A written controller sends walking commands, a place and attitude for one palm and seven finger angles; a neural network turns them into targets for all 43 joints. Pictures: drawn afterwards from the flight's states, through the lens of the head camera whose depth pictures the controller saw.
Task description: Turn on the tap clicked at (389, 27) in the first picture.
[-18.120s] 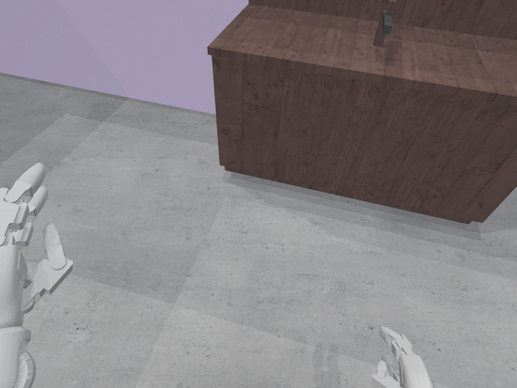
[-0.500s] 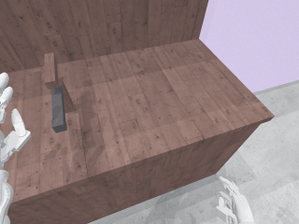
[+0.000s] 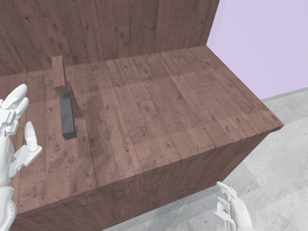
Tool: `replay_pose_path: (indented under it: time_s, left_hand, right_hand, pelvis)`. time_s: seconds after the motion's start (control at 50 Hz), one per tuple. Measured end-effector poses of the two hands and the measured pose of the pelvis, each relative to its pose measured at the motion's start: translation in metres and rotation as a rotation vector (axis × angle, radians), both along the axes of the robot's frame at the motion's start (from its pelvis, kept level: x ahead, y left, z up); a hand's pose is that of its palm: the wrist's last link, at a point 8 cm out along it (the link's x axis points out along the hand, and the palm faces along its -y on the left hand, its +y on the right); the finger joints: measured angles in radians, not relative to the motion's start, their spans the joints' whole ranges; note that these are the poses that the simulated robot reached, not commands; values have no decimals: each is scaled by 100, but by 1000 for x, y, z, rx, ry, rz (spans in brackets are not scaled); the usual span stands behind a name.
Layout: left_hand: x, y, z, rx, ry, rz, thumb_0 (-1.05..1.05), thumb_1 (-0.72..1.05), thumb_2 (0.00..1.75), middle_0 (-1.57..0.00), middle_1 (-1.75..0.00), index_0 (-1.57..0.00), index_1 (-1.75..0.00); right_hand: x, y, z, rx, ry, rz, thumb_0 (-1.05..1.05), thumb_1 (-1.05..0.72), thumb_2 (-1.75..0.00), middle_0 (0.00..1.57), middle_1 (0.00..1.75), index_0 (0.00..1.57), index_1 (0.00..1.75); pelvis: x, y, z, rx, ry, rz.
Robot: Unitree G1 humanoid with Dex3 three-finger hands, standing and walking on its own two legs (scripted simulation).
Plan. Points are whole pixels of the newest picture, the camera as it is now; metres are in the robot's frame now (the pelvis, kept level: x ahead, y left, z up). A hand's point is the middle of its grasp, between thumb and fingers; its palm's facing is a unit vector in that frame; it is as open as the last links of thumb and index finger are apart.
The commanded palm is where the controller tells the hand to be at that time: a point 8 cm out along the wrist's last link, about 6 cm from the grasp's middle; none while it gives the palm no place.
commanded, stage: look again from close up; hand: left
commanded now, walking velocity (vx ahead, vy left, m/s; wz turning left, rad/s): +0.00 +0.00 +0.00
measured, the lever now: (69, 131) +0.32 +0.24 +0.08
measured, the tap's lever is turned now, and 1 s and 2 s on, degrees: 0 0 0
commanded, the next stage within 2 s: come to a stop and stand still in 0.36 s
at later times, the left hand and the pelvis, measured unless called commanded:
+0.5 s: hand (54, 159) +0.21 +0.21 +0.16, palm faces +0.36 -0.86 -0.35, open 7.4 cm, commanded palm +0.15 +0.24 +0.18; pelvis -0.01 -0.04 +0.00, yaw +0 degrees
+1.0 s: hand (55, 157) +0.22 +0.21 +0.15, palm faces +0.28 -0.88 -0.37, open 7.4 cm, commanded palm +0.16 +0.26 +0.18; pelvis +0.00 -0.01 +0.00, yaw -1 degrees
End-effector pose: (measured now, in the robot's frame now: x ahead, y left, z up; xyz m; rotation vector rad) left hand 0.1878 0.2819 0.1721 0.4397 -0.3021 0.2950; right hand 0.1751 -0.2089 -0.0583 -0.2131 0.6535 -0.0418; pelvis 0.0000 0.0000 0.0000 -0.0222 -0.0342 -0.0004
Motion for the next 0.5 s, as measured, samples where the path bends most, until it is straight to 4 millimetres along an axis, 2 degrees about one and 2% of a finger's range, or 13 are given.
replay_pose_path:
  time_s: [0.1,0.24,0.4,0.5]
  left_hand:
    - [-10,1,1,9,14,36,1,89,90,-22,-30,-21,-30]
    - [-26,-14,7,-12,-21,57,1,89,90,-21,-30,-21,-30]
    - [-22,-26,-4,-41,33,68,1,89,90,-21,-30,-21,-30]
    - [-17,-36,-3,-37,43,43,1,89,90,-21,-30,-21,-30]
  right_hand:
    - [-4,-15,3,-28,10,-9,1,-90,-90,20,30,20,30]
    - [-12,-33,0,-48,28,-7,1,-90,-90,20,30,20,30]
    - [-19,-45,-2,-32,21,-28,1,-90,-90,20,30,20,30]
    - [-24,-52,-3,-34,28,-38,1,-90,-90,20,30,20,30]
  pelvis:
    - [-4,-9,1,-1,1,8]
    - [-8,-20,2,0,-2,12]
    - [-12,-31,4,1,4,4]
    - [-13,-36,4,0,10,2]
